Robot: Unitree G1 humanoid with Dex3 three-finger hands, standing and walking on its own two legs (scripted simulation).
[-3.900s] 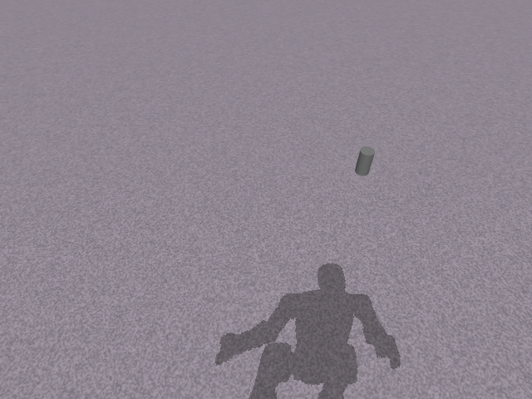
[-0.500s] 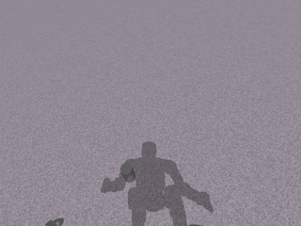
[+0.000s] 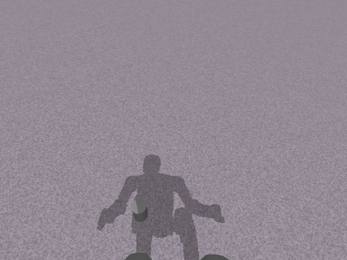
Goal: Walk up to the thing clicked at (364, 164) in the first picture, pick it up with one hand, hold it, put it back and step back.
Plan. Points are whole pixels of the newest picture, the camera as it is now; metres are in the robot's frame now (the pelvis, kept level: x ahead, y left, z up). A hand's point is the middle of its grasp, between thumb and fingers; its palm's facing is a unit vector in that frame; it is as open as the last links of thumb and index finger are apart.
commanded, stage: walk up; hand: left
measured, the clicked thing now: (139, 210) +0.43 +0.17 -0.69
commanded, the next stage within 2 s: stand in 1.56 s
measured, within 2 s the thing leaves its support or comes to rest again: neither
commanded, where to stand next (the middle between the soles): +0.08 -0.03 m, yaw -1 degrees
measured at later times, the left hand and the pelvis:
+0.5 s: hand out of the picture +0.13 +0.24 -0.14, palm faces -0.03 -0.93 -0.37, open 7.4 cm; pelvis +0.05 -0.02 +0.01, yaw +0 degrees
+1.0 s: hand (82, 255) +0.15 +0.24 -0.13, palm faces -0.03 -0.94 -0.34, open 7.4 cm; pelvis +0.06 -0.02 +0.02, yaw -1 degrees
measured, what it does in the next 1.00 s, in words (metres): steps on the spot: right foot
